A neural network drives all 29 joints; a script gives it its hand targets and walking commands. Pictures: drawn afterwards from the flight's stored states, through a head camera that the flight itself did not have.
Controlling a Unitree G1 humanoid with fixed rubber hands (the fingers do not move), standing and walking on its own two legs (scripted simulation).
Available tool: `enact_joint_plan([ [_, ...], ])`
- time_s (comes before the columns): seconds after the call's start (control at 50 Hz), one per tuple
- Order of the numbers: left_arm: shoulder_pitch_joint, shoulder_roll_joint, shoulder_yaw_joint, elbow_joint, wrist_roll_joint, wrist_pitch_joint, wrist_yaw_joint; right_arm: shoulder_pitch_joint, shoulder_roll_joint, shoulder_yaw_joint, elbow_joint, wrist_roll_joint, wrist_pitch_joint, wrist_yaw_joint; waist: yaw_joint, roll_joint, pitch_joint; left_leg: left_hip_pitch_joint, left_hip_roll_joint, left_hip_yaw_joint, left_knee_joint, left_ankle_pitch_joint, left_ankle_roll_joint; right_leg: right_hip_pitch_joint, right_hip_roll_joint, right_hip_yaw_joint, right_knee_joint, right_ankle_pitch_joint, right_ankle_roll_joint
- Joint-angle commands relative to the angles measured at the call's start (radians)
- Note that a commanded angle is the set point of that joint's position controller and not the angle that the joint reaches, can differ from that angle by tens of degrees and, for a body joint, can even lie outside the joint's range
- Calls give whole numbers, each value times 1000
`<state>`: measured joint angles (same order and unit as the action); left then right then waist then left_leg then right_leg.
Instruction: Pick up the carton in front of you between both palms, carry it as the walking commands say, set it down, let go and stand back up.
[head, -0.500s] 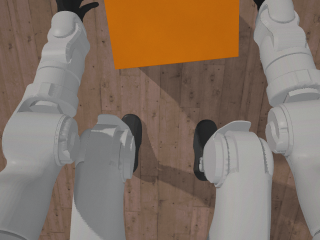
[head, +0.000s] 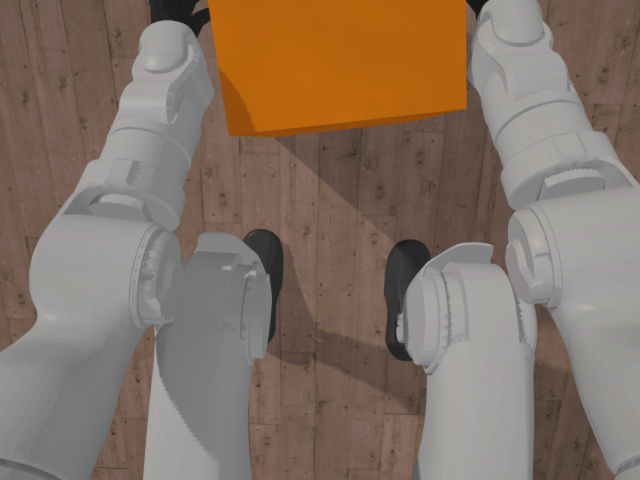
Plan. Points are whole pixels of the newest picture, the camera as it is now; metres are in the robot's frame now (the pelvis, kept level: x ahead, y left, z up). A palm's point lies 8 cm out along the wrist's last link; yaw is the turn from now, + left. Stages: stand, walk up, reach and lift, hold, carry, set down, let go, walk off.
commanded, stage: reach and lift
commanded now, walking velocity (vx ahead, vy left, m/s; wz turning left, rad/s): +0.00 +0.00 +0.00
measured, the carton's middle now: (335, 35) +0.53 +0.00 -0.25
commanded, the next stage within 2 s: none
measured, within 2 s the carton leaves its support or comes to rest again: leaves its support in 0.20 s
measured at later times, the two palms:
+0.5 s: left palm (123, 1) +0.50 +0.14 -0.06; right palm out of the picture +0.52 -0.16 -0.06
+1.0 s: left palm out of the picture +0.48 +0.14 +0.10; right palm out of the picture +0.48 -0.16 +0.10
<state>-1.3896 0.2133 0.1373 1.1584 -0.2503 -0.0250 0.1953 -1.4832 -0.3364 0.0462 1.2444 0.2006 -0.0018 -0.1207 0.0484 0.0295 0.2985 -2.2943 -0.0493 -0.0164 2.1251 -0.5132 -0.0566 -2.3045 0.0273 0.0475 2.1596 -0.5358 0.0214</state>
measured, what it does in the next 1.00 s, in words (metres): rises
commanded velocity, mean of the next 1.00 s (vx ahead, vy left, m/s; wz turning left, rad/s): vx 0.00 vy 0.00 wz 0.00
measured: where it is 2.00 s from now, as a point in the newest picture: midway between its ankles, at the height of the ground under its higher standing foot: (330, 313)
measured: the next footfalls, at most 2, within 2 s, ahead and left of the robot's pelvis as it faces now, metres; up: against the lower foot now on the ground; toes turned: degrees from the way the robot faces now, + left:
none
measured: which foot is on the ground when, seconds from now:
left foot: down 0.00-1.00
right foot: down 0.00-1.00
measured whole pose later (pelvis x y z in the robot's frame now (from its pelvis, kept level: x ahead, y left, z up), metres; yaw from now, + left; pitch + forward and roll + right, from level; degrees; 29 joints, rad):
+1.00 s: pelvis +0.02 +0.00 +0.15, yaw -2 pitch +40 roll +1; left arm -0.85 -0.06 0.45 0.61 0.15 0.34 0.09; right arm -0.90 -0.01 -0.36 0.69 -0.17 0.34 -0.05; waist 0.03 0.00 -0.21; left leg -1.85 -0.11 -0.09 1.65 -0.50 -0.07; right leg -1.86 0.11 0.09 1.66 -0.51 0.05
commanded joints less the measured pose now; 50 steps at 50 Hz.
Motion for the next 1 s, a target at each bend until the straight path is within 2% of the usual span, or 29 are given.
enact_joint_plan([
  [0.0,-466,-581,-133,-151,55,15,-162,-459,592,110,-136,-28,7,147,-3,-115,-1081,494,-67,79,-113,210,4,550,53,-49,-162,206,-12],
  [0.06,-542,-761,-126,-186,105,58,-243,-470,814,76,-153,-79,39,215,-8,-105,-1049,459,-84,93,-95,188,11,515,75,-62,-154,195,-21],
  [0.14,-538,-913,-148,-264,98,96,-291,-463,958,74,-246,-77,64,254,-13,-82,-1149,510,-98,108,-74,272,13,546,89,-84,-128,275,-32],
  [0.22,-518,-1049,-223,-394,47,122,-298,-483,1082,159,-433,-22,81,251,-13,-101,-1450,628,-110,124,-63,418,10,711,101,-105,-111,431,-20],
  [0.28,-509,-1105,-288,-518,29,158,-291,-448,1161,211,-568,-7,118,234,-20,-116,-1678,681,-122,140,-80,457,4,860,113,-119,-123,511,-3],
  [0.32,-495,-1114,-323,-595,41,186,-284,-400,1197,224,-624,-23,153,225,-19,-115,-1740,707,-130,144,-109,423,4,891,123,-126,-153,478,3],
  [0.36,-477,-1122,-341,-648,67,215,-283,-355,1232,225,-646,-48,188,226,-10,-113,-1727,719,-134,144,-149,353,6,871,132,-129,-199,391,2],
  [0.4,-445,-1132,-326,-640,108,248,-290,-314,1264,203,-616,-81,223,235,2,-112,-1624,682,-133,144,-198,254,8,815,137,-129,-252,281,-2],
  [0.46,-377,-1160,-246,-529,191,293,-310,-256,1294,116,-500,-153,265,258,6,-104,-1400,597,-128,138,-276,111,12,694,136,-125,-331,126,-9],
  [0.5,-352,-1179,-187,-467,242,309,-321,-234,1297,50,-440,-205,279,271,4,-91,-1312,578,-127,135,-324,61,15,656,138,-121,-378,69,-12],
  [0.58,-348,-1195,-119,-422,300,323,-341,-225,1291,-44,-390,-271,289,292,-5,-70,-1305,622,-128,127,-399,57,18,661,145,-121,-448,57,-17],
  [0.66,-323,-1222,-110,-409,317,330,-351,-200,1304,-72,-382,-298,294,299,-14,-57,-1349,689,-130,122,-466,72,16,714,147,-123,-510,72,-16],
  [0.74,-279,-1259,-139,-421,310,342,-361,-166,1335,-47,-413,-293,303,309,-18,-50,-1410,774,-130,114,-523,101,14,788,149,-125,-562,102,-12],
  [0.86,-201,-1316,-237,-480,268,356,-372,-112,1403,59,-511,-244,318,316,-18,-56,-1491,904,-130,103,-595,174,8,932,151,-122,-632,178,-2],
  [0.98,-99,-1344,-310,-522,242,364,-376,-17,1446,141,-571,-211,326,312,-16,-62,-1472,1015,-131,88,-679,213,7,1058,153,-106,-718,220,6],
])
